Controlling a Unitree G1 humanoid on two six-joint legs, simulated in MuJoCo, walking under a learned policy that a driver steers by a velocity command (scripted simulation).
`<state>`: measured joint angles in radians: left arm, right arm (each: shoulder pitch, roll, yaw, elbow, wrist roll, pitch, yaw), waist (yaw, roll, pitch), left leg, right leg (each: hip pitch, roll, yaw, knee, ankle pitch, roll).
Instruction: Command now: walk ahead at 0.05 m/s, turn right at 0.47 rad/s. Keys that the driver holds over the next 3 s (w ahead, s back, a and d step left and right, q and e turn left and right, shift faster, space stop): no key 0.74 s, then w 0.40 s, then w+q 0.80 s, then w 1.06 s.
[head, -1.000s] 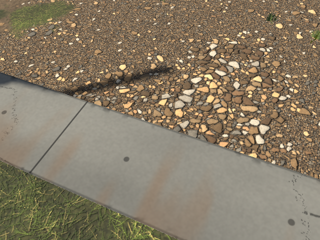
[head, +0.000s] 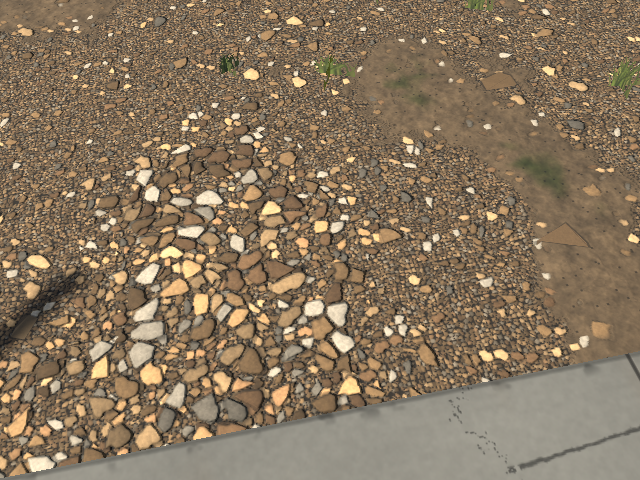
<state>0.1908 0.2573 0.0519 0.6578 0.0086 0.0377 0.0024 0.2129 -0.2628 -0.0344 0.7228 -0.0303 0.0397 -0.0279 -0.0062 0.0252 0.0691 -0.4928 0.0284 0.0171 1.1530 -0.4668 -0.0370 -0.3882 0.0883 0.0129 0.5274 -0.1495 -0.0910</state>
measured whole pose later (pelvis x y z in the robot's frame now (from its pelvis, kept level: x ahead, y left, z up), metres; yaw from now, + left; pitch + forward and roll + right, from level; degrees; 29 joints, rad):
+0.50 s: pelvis +0.01 +0.03 +0.01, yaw -5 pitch +0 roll +0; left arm 0.23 0.22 0.03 0.77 0.02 0.03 0.00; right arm 0.23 -0.21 0.00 0.76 -0.01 0.01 -0.03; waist 0.02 -0.03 0.01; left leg -0.21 -0.03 0.02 0.48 -0.28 0.04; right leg -0.24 0.06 0.09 0.46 -0.21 -0.02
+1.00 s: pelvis +0.05 +0.01 +0.01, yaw -4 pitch +0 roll +0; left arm 0.29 0.23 0.04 0.94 0.03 -0.03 0.00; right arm 0.37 -0.26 -0.05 0.93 -0.02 0.00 -0.01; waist -0.01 0.02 -0.02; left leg -0.14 -0.02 0.00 0.48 -0.35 0.05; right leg -0.22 0.04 -0.03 0.50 -0.33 -0.08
